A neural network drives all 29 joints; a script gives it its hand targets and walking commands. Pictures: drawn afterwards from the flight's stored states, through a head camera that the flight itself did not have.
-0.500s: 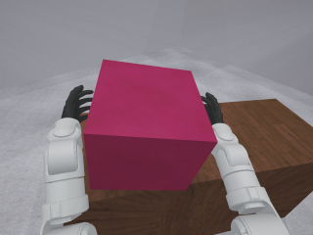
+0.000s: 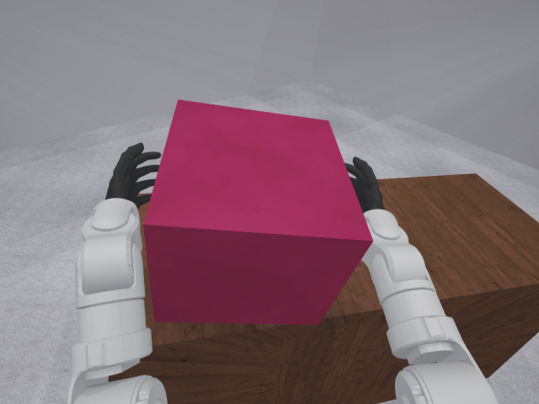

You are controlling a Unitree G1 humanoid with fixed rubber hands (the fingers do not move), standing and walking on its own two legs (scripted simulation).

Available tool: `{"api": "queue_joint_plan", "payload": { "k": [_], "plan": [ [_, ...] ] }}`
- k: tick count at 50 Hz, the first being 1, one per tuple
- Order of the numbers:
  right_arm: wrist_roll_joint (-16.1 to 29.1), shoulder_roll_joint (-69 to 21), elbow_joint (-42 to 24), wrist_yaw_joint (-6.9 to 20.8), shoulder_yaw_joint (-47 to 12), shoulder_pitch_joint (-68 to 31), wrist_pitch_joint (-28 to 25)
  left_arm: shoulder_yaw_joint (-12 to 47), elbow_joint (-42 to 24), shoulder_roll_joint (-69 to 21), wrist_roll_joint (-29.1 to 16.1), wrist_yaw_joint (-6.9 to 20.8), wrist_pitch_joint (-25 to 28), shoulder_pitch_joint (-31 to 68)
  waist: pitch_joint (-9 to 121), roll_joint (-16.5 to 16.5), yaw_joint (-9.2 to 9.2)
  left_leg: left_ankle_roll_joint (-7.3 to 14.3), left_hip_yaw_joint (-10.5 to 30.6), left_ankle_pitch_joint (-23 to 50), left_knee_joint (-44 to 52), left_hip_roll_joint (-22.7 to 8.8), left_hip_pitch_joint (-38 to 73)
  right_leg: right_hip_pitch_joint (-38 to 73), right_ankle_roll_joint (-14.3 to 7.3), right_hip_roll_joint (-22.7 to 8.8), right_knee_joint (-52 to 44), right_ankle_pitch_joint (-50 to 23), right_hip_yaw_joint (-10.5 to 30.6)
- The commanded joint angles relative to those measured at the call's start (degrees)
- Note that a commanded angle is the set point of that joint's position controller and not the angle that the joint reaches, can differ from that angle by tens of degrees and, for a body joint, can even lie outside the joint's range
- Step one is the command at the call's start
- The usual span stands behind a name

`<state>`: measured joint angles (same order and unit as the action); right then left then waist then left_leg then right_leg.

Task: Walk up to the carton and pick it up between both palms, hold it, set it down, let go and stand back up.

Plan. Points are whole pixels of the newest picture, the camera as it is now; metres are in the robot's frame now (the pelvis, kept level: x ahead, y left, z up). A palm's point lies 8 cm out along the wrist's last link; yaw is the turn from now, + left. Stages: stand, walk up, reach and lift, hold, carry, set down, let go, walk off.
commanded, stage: hold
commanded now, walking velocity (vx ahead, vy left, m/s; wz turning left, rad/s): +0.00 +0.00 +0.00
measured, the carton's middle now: (248, 213) +0.38 +0.01 +0.14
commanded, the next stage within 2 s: none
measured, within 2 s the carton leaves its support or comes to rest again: neither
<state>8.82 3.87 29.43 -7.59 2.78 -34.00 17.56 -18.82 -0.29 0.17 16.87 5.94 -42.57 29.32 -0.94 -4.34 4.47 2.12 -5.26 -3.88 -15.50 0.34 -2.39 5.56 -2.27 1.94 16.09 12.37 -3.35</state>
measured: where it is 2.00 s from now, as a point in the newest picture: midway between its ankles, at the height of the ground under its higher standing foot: outside the picture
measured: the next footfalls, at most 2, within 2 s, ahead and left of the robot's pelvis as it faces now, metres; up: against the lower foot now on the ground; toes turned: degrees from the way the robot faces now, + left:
none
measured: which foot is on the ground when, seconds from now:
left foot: down 0.00-1.00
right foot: down 0.00-1.00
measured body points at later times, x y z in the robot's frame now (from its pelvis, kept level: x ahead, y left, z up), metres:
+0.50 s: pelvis +0.00 +0.00 +0.00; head -0.05 +0.03 +0.45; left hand +0.36 +0.18 +0.19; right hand +0.36 -0.17 +0.17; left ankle +0.07 +0.10 -0.75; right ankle -0.02 -0.09 -0.75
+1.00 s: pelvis +0.00 +0.00 +0.00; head -0.05 +0.02 +0.45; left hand +0.35 +0.18 +0.19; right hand +0.36 -0.17 +0.18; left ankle +0.07 +0.10 -0.75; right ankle -0.02 -0.09 -0.75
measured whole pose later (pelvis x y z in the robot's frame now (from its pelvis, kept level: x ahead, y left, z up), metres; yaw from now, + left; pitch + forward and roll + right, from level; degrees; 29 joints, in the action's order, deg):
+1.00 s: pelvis +0.00 +0.00 +0.00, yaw +0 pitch -9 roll +0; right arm 10.4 4.6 26.4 -8.6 1.2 -32.4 17.7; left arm -18.4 -2.8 -0.3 16.0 5.6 -41.8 27.2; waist -1.5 -3.5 4.5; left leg 1.9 -5.0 -4.3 -15.9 0.2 -2.3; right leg 6.0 -2.4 2.1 15.7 12.4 -3.5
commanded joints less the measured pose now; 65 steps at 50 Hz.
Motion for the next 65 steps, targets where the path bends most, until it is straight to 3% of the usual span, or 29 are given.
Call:
{"api": "queue_joint_plan", "payload": {
  "k": [1, 5, 7, 9, 12, 14, 16, 19, 22, 25, 29, 39, 44, 52, 57, 60, 63, 64, 65],
  "plan": [
    [3.47, -25.87, -16.99, 5.68, -19.25, -36.54, -3.94, 27.90, -5.63, -24.66, -6.43, 4.82, 1.93, 30.43, 15.12, 5.96, 0.00, -1.68, 2.85, 5.59, -1.06, -1.88, 19.32, -15.00, 3.32, -1.05, -4.67, -8.24, -1.31],
    [4.24, -26.95, -19.49, 5.54, -20.66, -37.92, -4.16, 29.68, -7.75, -25.46, -7.59, 4.50, 2.31, 31.04, 17.55, 5.78, 0.15, -1.76, 2.92, 7.99, -1.94, -1.46, 20.29, -15.16, 3.51, -0.80, -4.32, -10.72, -1.18],
    [3.79, -26.89, -18.77, 5.56, -20.39, -38.08, -3.90, 28.63, -6.14, -24.71, -7.11, 4.53, 2.40, 31.30, 16.12, 4.62, 0.07, -1.37, 2.66, 4.45, -1.15, -1.69, 19.69, -16.33, 3.54, -1.02, -4.64, -7.97, -1.40],
    [4.02, -27.71, -21.94, 5.31, -21.27, -38.92, -4.40, 29.32, -6.70, -25.04, -8.03, 4.61, 2.69, 30.29, 18.51, 3.44, 0.01, -0.65, 2.83, 5.93, -1.80, -1.30, 19.77, -14.81, 3.93, -1.22, -4.44, -11.87, -0.87],
    [3.85, -27.05, -19.33, 5.09, -21.02, -37.44, -3.75, 27.95, -5.20, -24.16, -7.09, 4.97, 2.57, 29.92, 16.99, 4.08, -0.21, -0.64, 2.56, 3.47, -1.35, -1.10, 18.51, -14.05, 4.32, -1.30, -4.54, -10.28, -0.80],
    [2.97, -27.08, -18.66, 5.06, -20.08, -37.30, -3.44, 27.42, -4.72, -23.98, -7.36, 5.09, 2.43, 30.20, 16.73, 2.36, 0.37, -0.43, 2.52, 2.55, -0.51, -1.41, 18.33, -14.38, 4.26, -1.16, -4.96, -8.80, -0.99],
    [3.35, -27.05, -19.72, 5.09, -20.56, -37.38, -3.75, 28.98, -5.69, -24.86, -8.19, 5.04, 2.60, 30.53, 19.01, 4.57, 0.49, -0.83, 2.94, 3.85, -1.21, -1.40, 19.28, -14.48, 3.84, -1.31, -4.47, -9.71, -0.60],
    [3.80, -26.98, -19.67, 5.26, -20.61, -38.95, -4.20, 29.02, -5.51, -24.97, -7.75, 4.53, 2.98, 31.49, 19.27, 5.01, -0.31, -1.17, 2.89, 4.69, -1.55, -1.37, 20.42, -15.96, 3.83, -1.01, -4.67, -9.27, -0.92],
    [2.76, -26.17, -17.81, 5.45, -19.60, -39.06, -3.80, 27.38, -3.05, -24.76, -7.04, 4.47, 2.35, 30.69, 15.93, 3.64, -0.26, -1.00, 2.91, 1.71, -0.17, -1.81, 18.49, -15.65, 3.70, -0.91, -5.18, -5.57, -1.24],
    [2.32, -27.12, -15.44, 5.82, -18.60, -37.21, -3.61, 27.67, -4.54, -24.91, -7.13, 4.41, 2.52, 31.96, 15.57, 5.00, 0.18, -1.23, 2.66, 2.17, 0.11, -1.90, 18.95, -16.38, 3.43, -1.14, -5.08, -6.12, -0.84],
    [4.16, -27.24, -18.73, 5.47, -20.62, -38.10, -4.21, 29.75, -7.12, -26.00, -7.84, 4.36, 2.82, 32.05, 19.79, 6.94, 0.16, -1.79, 2.86, 6.63, -1.89, -1.33, 20.01, -14.05, 3.72, -0.94, -4.01, -10.53, -0.74],
    [3.83, -27.12, -20.12, 4.54, -21.50, -38.11, -3.65, 26.67, -5.69, -24.00, -6.82, 5.85, 2.30, 29.66, 16.78, 2.38, -0.10, -0.45, 2.44, 4.87, -1.26, -0.84, 16.76, -11.20, 4.78, -1.43, -3.95, -13.59, -0.45],
    [5.67, -28.04, -23.97, 3.51, -23.93, -38.05, -4.20, 28.74, -7.67, -24.10, -8.02, 5.44, 3.53, 29.89, 20.77, 3.50, 0.10, -0.86, 3.22, 10.59, -2.94, -0.64, 18.81, -10.19, 5.09, -1.36, -3.06, -20.66, -0.19],
    [2.25, -26.13, -14.81, 4.93, -18.16, -34.03, -2.52, 27.02, -4.67, -22.82, -5.95, 5.62, 1.96, 30.70, 10.64, 5.48, 0.75, -1.03, 2.53, -2.03, 1.28, -1.36, 15.74, -15.80, 3.75, -1.73, -5.62, -4.08, -0.93],
    [2.57, -27.69, -17.68, 5.33, -19.15, -37.44, -3.60, 27.32, -4.82, -24.18, -7.10, 5.67, 2.67, 32.39, 15.90, 4.83, 0.34, -0.76, 2.77, 1.76, -0.30, -1.34, 17.56, -14.46, 3.99, -1.78, -4.81, -7.78, -0.81],
    [3.77, -28.27, -20.67, 4.92, -21.51, -38.83, -4.48, 29.36, -6.48, -24.88, -8.55, 5.09, 3.48, 31.71, 20.95, 4.20, 0.22, -0.97, 2.93, 7.95, -2.32, -1.26, 20.40, -13.22, 4.16, -1.11, -3.88, -13.86, -0.78],
    [4.32, -28.34, -22.16, 4.03, -22.97, -38.26, -4.33, 28.83, -5.30, -23.96, -8.35, 5.08, 3.55, 29.65, 21.68, 2.82, 0.06, -0.83, 3.00, 8.64, -2.44, -0.44, 19.56, -11.69, 4.85, -1.20, -3.54, -17.67, -0.51],
    [4.19, -28.07, -21.20, 4.01, -23.16, -38.10, -4.06, 27.98, -5.36, -23.76, -7.62, 5.12, 3.59, 29.77, 20.05, 1.92, -0.77, -0.61, 2.98, 7.57, -2.07, -0.62, 18.94, -11.16, 4.87, -1.25, -3.62, -16.75, -0.67],
    [4.52, -27.34, -21.03, 4.07, -22.93, -38.05, -4.06, 27.65, -5.47, -23.90, -7.82, 5.09, 3.49, 30.02, 19.94, 2.81, -0.40, -0.78, 2.90, 6.98, -1.93, -0.71, 18.90, -11.48, 4.99, -1.31, -3.37, -15.61, -0.61]
  ]
}}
